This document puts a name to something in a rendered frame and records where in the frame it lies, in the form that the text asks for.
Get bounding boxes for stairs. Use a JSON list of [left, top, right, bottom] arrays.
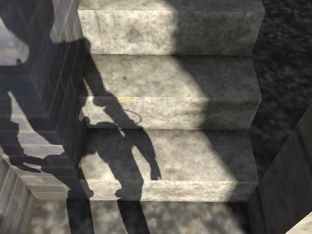
[[77, 0, 265, 203]]

